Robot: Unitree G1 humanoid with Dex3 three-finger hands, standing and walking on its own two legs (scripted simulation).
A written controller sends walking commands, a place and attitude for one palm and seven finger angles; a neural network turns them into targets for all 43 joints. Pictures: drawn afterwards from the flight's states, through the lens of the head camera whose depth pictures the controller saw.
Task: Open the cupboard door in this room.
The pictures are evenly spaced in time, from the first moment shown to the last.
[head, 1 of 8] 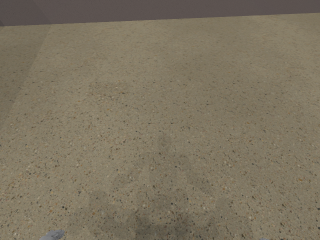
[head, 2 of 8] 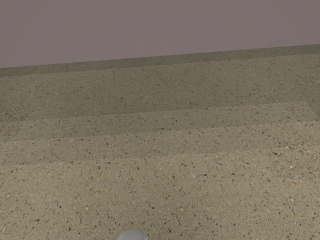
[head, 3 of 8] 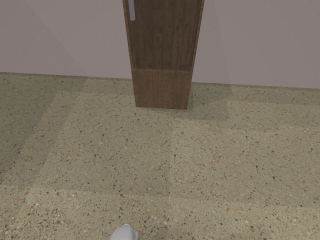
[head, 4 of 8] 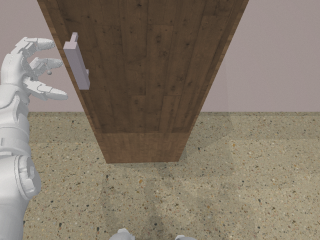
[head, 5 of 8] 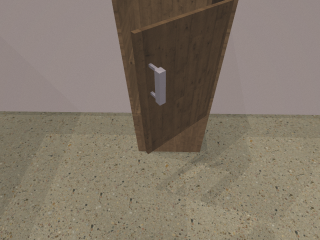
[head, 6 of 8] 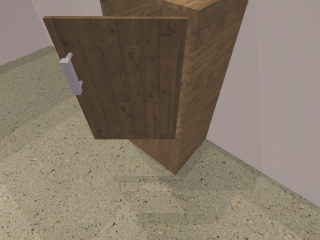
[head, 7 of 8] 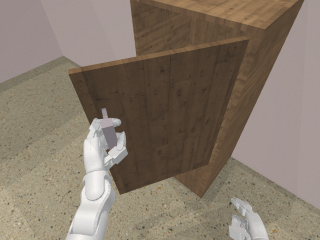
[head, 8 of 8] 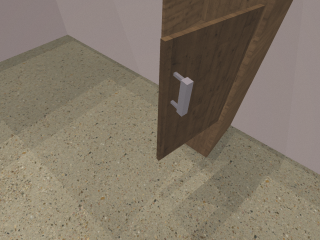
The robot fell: no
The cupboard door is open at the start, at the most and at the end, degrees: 0 79 76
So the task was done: yes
